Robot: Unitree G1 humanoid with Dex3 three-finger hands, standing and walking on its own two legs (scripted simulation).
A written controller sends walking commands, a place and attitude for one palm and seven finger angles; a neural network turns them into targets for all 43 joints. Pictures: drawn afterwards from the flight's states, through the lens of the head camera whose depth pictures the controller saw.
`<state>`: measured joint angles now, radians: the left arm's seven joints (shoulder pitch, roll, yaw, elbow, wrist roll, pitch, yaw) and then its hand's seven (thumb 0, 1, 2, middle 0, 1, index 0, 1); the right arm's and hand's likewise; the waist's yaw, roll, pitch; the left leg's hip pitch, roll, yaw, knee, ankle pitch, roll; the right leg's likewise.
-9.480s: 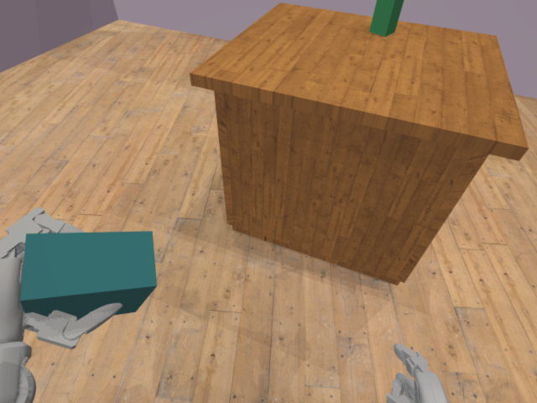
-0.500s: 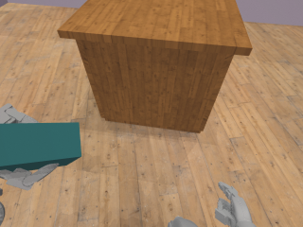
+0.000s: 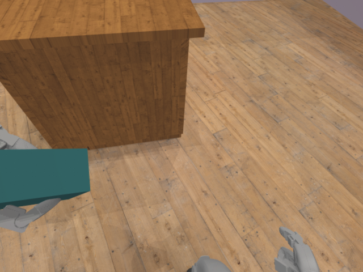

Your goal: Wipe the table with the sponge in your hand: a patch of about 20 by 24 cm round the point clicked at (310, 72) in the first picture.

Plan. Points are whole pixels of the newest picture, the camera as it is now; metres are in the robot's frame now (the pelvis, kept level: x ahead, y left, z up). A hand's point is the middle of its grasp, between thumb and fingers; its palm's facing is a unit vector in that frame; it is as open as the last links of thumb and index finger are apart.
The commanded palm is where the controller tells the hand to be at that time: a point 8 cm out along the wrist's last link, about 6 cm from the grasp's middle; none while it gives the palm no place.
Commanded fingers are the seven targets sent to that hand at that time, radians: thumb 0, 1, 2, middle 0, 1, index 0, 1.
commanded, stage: turn to face it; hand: left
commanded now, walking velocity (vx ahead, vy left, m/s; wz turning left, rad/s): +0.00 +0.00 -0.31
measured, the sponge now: (50, 179) +0.22 +0.22 +0.16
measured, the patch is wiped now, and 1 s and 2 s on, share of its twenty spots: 0.00 0.00 0.00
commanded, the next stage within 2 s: take the last steps up to it in 0.14 s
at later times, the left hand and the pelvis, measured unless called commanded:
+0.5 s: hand (82, 193) +0.20 +0.16 +0.18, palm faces +0.24 -0.82 -0.52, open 10.0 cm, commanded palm +0.15 +0.21 +0.19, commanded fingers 0.00 0.10 1.30 -1.20 -1.60 -1.20 -1.60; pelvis -0.04 -0.05 +0.01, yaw -6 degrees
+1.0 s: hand (77, 173) +0.23 +0.18 +0.18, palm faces +0.31 -0.82 -0.48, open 10.0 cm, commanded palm +0.18 +0.23 +0.19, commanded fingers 0.00 0.10 1.30 -1.20 -1.60 -1.20 -1.60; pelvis +0.00 -0.04 +0.01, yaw -4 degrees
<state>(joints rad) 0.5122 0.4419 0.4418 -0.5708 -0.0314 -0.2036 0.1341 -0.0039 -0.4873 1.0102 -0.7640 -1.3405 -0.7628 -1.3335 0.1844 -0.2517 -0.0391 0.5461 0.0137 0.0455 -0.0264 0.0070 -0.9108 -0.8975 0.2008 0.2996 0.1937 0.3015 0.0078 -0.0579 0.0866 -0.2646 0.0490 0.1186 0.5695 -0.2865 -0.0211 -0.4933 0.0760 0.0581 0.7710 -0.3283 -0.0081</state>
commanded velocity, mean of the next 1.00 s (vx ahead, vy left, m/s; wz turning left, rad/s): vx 0.23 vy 0.12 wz -0.02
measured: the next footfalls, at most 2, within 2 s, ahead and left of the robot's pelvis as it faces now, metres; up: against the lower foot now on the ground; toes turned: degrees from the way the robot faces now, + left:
right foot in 0.20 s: +0.02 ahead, -0.15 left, +0.00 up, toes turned -11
left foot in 0.54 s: +0.00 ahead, +0.08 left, +0.00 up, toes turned +1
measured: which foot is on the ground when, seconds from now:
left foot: down 0.00-0.20, up 0.22-0.52, down 0.54-0.78, up 0.80-1.00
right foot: up 0.00-0.18, down 0.20-1.00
